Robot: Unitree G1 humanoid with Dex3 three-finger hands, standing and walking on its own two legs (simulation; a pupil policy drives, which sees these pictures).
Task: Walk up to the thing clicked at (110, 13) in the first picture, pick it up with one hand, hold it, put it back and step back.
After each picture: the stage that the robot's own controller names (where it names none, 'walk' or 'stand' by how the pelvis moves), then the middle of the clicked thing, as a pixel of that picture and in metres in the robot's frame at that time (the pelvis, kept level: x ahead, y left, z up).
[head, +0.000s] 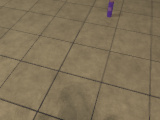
stand; (110, 8) +2.02 -0.41 -0.65
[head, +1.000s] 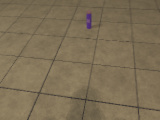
walk; (89, 20) +1.92 +0.02 -0.62
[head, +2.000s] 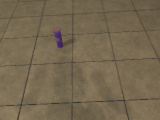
walk; (58, 38) +1.34 +0.32 -0.65
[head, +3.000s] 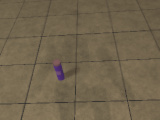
walk; (59, 70) +0.89 +0.30 -0.65
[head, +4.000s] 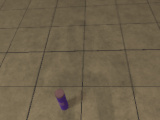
walk; (62, 100) +0.57 +0.25 -0.65
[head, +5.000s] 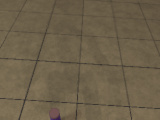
stand; (55, 119) +0.44 +0.18 -0.64
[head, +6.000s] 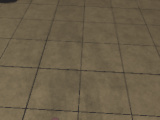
stand; out of the picture +0.40 +0.18 -0.65
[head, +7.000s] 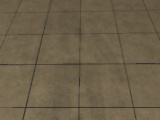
stand; out of the picture +0.35 +0.21 -0.65
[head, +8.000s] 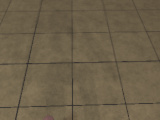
stand; out of the picture +0.36 +0.23 -0.64
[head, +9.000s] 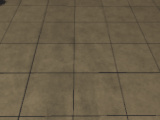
stand; out of the picture +0.35 +0.22 -0.66
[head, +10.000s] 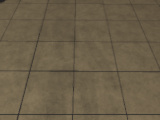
stand; out of the picture +0.35 +0.22 -0.66
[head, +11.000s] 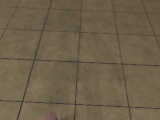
stand; out of the picture +0.38 +0.21 -0.65
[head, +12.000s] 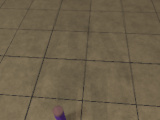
rise first; (60, 116) +0.43 +0.21 -0.64
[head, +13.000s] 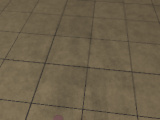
stand; out of the picture +0.39 +0.17 -0.65
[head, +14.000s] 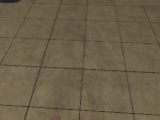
stand; out of the picture +0.41 +0.19 -0.66
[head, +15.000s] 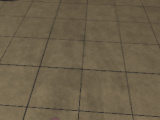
stand; out of the picture +0.40 +0.19 -0.66
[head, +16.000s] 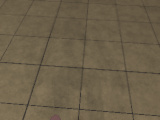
stand; out of the picture +0.41 +0.18 -0.66
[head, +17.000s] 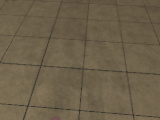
go down; out of the picture +0.40 +0.18 -0.66
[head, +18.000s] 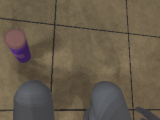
go down; (20, 48) +0.47 +0.24 -0.29
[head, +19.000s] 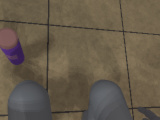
go down; (12, 49) +0.46 +0.26 -0.25
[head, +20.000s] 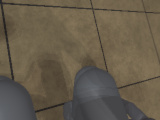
close in; out of the picture +0.44 +0.30 -0.16
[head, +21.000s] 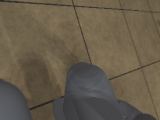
close; out of the picture +0.44 +0.31 -0.16
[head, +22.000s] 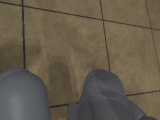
lift; out of the picture +0.33 +0.27 -0.14
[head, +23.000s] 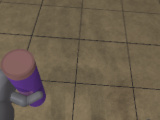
lift; (29, 83) +0.32 +0.17 +0.05
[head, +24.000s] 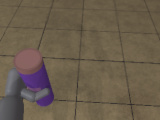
hold; (38, 82) +0.33 +0.15 +0.06
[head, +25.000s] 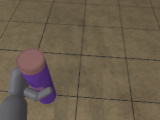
hold; (40, 81) +0.33 +0.15 +0.04
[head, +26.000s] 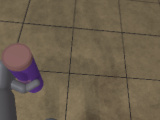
crouch; (27, 73) +0.37 +0.18 -0.01
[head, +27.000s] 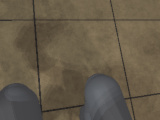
lower; out of the picture +0.48 +0.28 -0.04
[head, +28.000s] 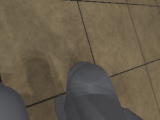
lower; out of the picture +0.44 +0.32 -0.15
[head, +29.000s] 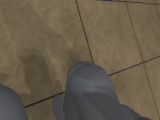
lower; out of the picture +0.44 +0.32 -0.16
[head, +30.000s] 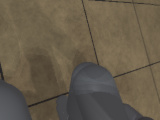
lower; out of the picture +0.42 +0.31 -0.17
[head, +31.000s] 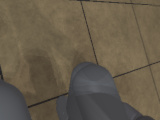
lower; out of the picture +0.42 +0.31 -0.16
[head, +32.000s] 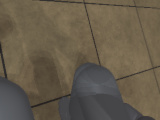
open; out of the picture +0.42 +0.29 -0.16
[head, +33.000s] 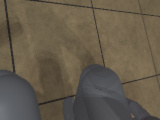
stand; out of the picture +0.41 +0.29 -0.17
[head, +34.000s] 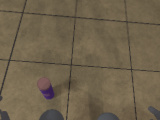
walk; (46, 89) +0.42 +0.20 -0.47
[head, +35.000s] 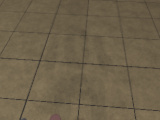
stand; out of the picture +0.41 +0.17 -0.60
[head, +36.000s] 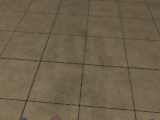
stand; out of the picture +0.39 +0.17 -0.60
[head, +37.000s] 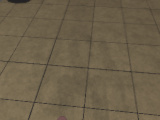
stand; out of the picture +0.42 +0.16 -0.65
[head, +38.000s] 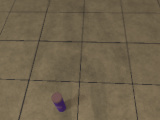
walk; (59, 103) +0.45 +0.21 -0.62
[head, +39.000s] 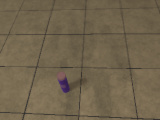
walk; (63, 82) +0.66 +0.22 -0.64
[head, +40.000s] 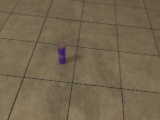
walk; (61, 54) +1.00 +0.16 -0.64
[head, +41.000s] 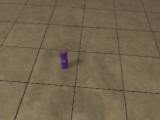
stand; (64, 58) +1.02 +0.19 -0.65
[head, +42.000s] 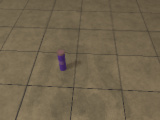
stand; (62, 60) +1.04 +0.21 -0.66
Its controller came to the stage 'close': yes
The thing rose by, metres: 0.69
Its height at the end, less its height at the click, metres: +0.00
